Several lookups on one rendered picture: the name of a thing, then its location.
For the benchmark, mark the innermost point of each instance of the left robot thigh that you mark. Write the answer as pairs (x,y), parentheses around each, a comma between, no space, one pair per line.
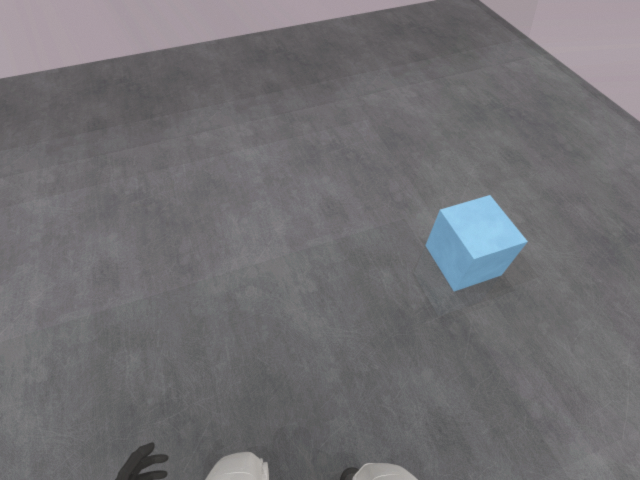
(240,466)

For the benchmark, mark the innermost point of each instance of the robot left hand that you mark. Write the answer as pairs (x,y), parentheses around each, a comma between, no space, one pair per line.
(139,460)

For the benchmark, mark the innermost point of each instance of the carton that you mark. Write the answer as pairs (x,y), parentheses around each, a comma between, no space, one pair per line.
(473,242)

